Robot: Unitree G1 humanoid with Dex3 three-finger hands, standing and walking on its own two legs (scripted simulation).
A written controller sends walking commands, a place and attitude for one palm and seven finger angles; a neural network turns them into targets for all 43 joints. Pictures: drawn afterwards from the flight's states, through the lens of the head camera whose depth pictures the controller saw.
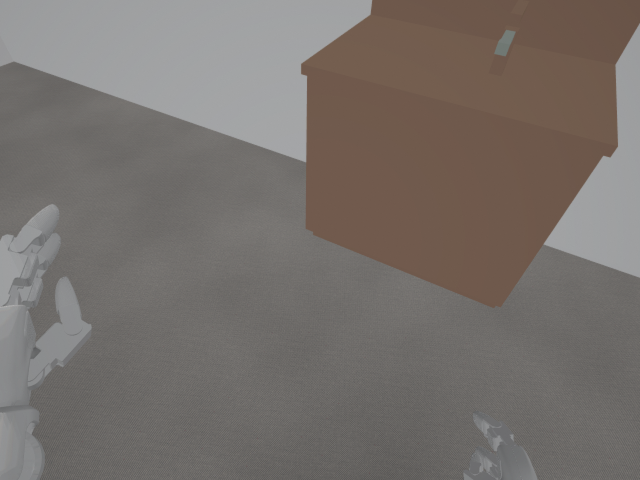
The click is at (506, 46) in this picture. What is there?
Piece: tap's lever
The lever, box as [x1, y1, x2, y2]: [494, 39, 510, 55]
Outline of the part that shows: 500,39 494,53 505,55 510,41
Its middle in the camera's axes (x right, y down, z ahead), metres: +0.45 -0.47 +0.96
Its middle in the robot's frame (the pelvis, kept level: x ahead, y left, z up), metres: +1.07 -0.39 +0.12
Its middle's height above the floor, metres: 0.89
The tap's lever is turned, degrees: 0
